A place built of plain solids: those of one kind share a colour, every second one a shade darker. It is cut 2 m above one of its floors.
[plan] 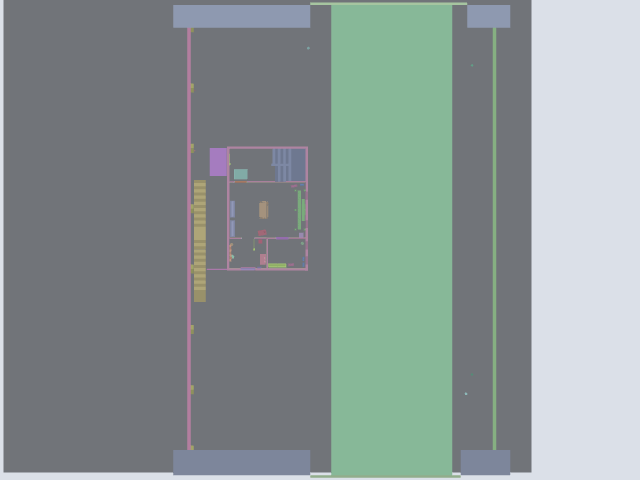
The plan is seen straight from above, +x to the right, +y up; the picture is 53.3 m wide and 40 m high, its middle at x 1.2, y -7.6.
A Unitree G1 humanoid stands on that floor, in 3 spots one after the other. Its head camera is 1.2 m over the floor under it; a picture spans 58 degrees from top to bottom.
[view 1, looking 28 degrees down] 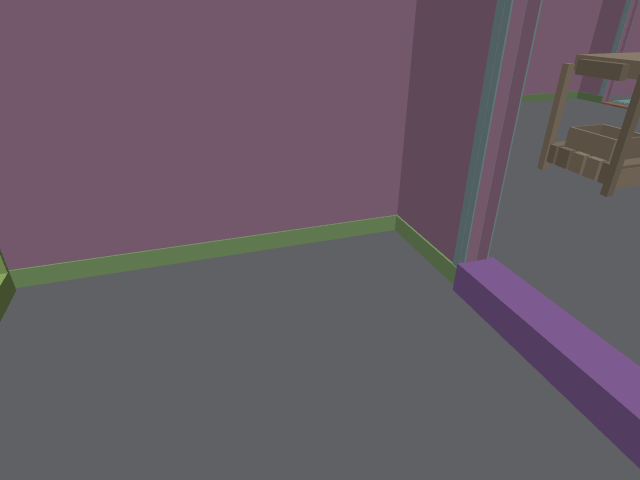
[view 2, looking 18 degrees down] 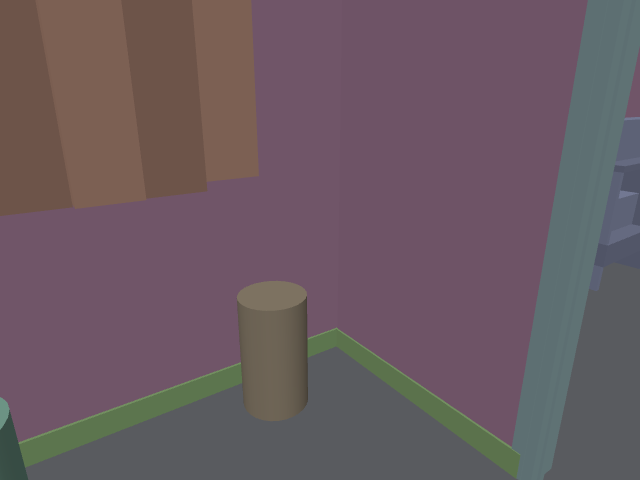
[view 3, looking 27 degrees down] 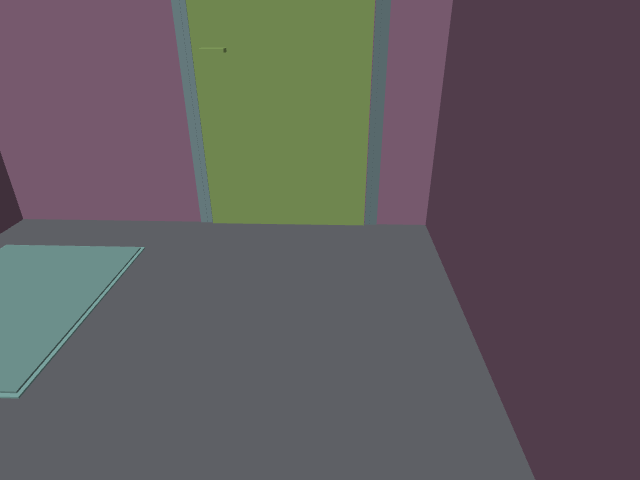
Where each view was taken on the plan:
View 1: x -1.00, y -8.70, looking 162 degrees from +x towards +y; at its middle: low_rail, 2.53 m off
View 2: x -4.80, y -8.70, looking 145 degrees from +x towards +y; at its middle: wall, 1.99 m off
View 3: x -3.76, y -0.60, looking -178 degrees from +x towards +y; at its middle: ground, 2.64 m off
